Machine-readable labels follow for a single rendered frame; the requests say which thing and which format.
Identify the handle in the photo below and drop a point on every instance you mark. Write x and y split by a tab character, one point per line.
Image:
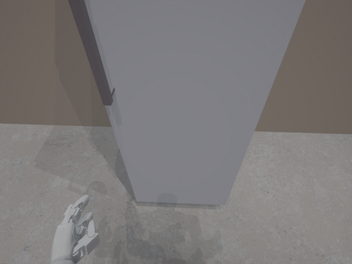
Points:
83	23

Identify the robot left hand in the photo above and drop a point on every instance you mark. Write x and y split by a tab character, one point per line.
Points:
69	242

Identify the fridge door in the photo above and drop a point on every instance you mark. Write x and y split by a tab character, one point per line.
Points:
191	79

